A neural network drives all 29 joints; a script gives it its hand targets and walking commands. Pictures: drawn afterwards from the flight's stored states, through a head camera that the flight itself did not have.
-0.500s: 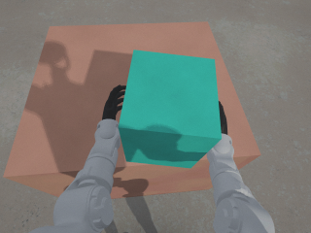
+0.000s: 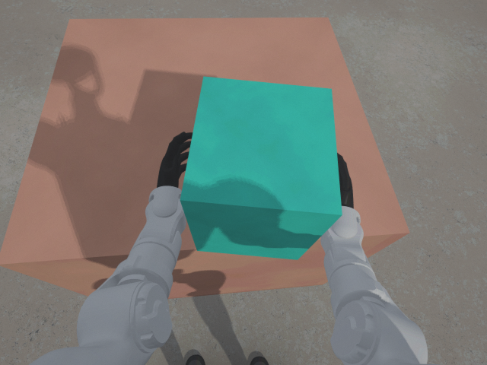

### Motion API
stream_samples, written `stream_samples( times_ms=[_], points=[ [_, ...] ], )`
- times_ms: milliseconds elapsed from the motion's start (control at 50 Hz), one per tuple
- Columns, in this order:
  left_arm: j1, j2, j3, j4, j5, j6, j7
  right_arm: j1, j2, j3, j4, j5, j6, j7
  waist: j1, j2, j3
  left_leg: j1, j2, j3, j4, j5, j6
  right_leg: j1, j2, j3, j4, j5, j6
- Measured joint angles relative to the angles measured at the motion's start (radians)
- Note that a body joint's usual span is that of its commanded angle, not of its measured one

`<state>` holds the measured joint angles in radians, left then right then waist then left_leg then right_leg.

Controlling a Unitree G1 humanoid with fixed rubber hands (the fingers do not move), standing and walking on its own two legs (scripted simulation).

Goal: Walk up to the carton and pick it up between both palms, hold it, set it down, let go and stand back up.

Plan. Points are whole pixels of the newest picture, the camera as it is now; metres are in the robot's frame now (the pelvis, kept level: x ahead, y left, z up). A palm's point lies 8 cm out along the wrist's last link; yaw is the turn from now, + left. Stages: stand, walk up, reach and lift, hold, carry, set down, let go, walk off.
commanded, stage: set down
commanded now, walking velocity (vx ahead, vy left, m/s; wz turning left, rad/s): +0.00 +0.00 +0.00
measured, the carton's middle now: (256, 179) +0.42 -0.05 -0.01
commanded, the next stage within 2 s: let go in 0.74 s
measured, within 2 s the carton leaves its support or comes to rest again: rests again in 0.30 s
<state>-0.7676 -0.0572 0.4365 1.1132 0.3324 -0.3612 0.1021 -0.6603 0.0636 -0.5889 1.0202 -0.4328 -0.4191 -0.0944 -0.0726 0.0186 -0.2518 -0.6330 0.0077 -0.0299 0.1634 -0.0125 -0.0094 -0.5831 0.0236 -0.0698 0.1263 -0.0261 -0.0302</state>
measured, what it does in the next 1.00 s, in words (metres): stands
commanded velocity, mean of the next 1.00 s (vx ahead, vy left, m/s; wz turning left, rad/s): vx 0.00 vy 0.00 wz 0.00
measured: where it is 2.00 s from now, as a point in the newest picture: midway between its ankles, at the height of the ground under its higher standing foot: outside the picture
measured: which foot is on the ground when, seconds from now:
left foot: down 0.00-1.00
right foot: down 0.00-1.00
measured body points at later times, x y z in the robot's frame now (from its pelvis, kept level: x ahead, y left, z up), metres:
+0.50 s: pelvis -0.01 -0.01 +0.00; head +0.13 -0.01 +0.43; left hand +0.44 +0.10 -0.01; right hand +0.40 -0.19 -0.01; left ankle +0.00 +0.12 -0.74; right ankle -0.02 -0.10 -0.74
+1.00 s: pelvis -0.02 +0.00 +0.00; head +0.14 +0.00 +0.42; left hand +0.44 +0.10 -0.01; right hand +0.40 -0.19 -0.01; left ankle +0.00 +0.12 -0.74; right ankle -0.02 -0.10 -0.74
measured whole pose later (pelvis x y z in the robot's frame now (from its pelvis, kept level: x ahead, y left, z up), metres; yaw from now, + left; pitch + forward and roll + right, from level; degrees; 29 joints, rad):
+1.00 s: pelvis -0.02 +0.00 +0.00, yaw +0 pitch +29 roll -1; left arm -0.83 -0.07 0.54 1.07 0.41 -0.37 0.08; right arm -0.74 0.11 -0.73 0.93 -0.56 -0.38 -0.02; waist -0.07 0.02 -0.20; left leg -0.69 0.01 -0.03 0.17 0.01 -0.01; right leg -0.65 0.02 -0.07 0.15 -0.01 -0.03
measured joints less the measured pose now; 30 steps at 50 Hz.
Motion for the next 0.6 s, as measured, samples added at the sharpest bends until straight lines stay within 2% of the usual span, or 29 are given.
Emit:
stream_samples(
  times_ms=[120, 320, 600],
  points=[
    [-0.021, 0.003, 0.017, 0.005, 0.021, 0.006, 0.003, -0.024, 0.001, -0.025, -0.001, -0.018, 0.012, 0.010, -0.004, -0.003, 0.014, -0.006, -0.002, 0.000, 0.018, -0.003, 0.002, -0.007, -0.002, 0.000, 0.018, -0.003, 0.002],
    [-0.014, -0.008, 0.023, -0.019, 0.031, 0.017, 0.004, -0.025, 0.021, -0.074, -0.048, -0.059, 0.040, 0.046, 0.011, 0.002, 0.018, -0.038, 0.001, -0.002, 0.036, -0.007, -0.003, -0.041, 0.001, -0.002, 0.041, -0.010, -0.002],
    [-0.046, 0.005, 0.082, 0.020, 0.041, -0.018, -0.025, -0.041, 0.035, -0.080, -0.060, -0.085, 0.037, 0.034, 0.003, 0.007, 0.042, -0.029, 0.004, -0.013, 0.030, -0.005, -0.008, -0.034, 0.004, -0.011, 0.047, -0.017, -0.008]
  ],
)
